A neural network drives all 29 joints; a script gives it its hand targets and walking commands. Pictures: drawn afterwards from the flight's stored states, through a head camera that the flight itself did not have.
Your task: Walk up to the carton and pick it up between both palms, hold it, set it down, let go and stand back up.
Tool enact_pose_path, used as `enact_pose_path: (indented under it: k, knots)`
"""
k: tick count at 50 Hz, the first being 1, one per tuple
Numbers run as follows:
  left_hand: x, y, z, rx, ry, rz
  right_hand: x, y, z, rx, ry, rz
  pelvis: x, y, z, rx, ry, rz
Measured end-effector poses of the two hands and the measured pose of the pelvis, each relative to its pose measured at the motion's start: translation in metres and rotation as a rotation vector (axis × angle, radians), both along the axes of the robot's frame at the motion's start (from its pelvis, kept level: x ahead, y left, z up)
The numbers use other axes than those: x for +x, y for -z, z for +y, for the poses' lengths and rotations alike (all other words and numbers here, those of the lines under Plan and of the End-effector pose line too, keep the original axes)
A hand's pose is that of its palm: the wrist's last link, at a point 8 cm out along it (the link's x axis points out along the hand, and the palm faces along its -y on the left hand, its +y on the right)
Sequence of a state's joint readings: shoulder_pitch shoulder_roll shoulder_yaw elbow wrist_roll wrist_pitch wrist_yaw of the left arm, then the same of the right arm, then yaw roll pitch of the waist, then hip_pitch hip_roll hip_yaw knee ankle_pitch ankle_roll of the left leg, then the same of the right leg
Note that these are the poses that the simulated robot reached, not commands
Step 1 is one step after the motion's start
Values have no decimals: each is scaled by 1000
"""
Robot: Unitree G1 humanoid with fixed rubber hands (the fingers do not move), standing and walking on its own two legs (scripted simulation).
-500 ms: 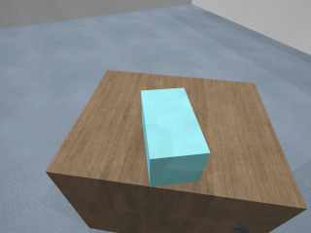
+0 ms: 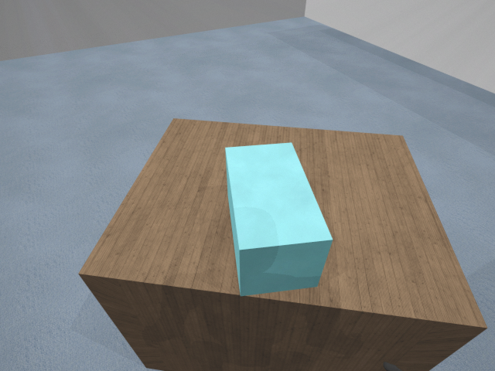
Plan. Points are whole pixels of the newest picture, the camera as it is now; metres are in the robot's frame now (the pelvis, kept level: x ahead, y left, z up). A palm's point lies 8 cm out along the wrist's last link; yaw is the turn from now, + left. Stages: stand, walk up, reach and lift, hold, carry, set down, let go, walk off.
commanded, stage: stand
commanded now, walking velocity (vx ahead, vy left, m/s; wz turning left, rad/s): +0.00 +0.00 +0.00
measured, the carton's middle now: (268, 212) +0.49 +0.00 -0.03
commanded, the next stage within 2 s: none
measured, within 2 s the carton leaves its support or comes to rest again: neither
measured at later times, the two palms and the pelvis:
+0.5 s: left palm out of the picture +0.04 +0.29 -0.10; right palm out of the picture +0.11 -0.24 -0.11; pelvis -0.01 +0.00 +0.00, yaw +0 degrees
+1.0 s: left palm out of the picture +0.04 +0.29 -0.10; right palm out of the picture +0.11 -0.24 -0.12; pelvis -0.01 +0.00 +0.00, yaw +0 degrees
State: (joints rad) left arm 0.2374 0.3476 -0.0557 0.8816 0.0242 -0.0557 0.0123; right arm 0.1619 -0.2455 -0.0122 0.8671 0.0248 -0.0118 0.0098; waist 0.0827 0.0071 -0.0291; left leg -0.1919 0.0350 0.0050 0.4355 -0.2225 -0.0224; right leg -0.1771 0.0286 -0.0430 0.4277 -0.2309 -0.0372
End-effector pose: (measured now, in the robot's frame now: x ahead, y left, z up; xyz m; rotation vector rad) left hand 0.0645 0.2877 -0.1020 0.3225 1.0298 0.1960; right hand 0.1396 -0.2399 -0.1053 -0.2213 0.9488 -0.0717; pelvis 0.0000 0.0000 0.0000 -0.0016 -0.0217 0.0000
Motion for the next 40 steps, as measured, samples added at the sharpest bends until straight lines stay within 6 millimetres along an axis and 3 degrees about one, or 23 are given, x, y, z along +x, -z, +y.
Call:
enact_pose_path:
  k: [20,40]
  knots:
    - [-19,2,2,3,-11,17,-21,5,-2,0,12,33,-12,0,1,-1,0,-17]
    - [-24,3,4,8,-17,44,-33,13,-4,-1,22,84,-12,0,1,-1,0,-17]
